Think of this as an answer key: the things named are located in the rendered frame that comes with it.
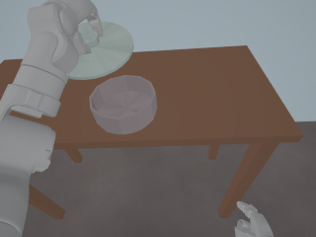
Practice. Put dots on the lid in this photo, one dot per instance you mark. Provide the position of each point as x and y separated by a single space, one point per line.
113 51

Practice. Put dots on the knob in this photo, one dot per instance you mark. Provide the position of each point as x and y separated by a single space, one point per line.
90 38

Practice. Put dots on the table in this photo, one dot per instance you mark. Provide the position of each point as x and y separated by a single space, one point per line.
205 96

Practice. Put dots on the robot left upper arm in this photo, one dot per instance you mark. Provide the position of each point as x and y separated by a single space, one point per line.
25 147

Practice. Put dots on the robot right hand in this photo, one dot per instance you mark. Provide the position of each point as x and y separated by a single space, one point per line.
257 226

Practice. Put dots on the pot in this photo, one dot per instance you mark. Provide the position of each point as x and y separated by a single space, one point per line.
124 104

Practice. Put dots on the robot left forearm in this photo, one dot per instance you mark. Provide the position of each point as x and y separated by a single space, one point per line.
46 66

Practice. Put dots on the robot left hand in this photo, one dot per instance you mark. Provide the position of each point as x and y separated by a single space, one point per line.
85 9

